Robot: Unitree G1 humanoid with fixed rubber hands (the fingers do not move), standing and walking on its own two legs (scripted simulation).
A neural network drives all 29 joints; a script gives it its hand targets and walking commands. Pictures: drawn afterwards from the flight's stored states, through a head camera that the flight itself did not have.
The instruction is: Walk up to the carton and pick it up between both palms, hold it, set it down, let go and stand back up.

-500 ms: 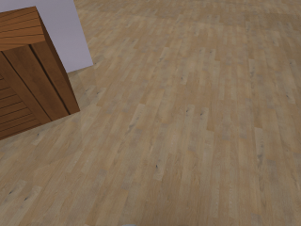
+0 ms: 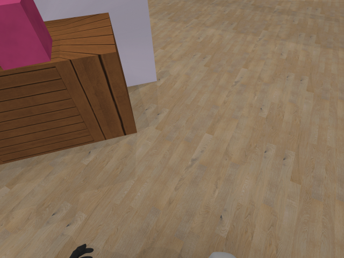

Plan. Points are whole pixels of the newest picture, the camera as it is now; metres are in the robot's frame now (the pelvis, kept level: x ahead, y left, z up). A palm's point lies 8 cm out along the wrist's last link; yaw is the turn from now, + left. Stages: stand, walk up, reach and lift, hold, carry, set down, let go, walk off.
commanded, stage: walk up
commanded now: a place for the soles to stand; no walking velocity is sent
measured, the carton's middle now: (15, 28) +1.18 +0.72 +0.06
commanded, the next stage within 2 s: none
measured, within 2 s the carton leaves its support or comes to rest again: neither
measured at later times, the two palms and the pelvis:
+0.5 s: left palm out of the picture +0.18 +0.42 -0.10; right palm (211, 185) +0.31 -0.11 -0.09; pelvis +0.17 +0.14 +0.00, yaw +11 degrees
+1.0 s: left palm out of the picture +0.27 +0.57 -0.09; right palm (144, 129) +0.56 +0.09 -0.09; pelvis +0.35 +0.29 +0.00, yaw +17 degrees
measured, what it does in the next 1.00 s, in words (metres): walks ahead, turning left: left foot, then right foot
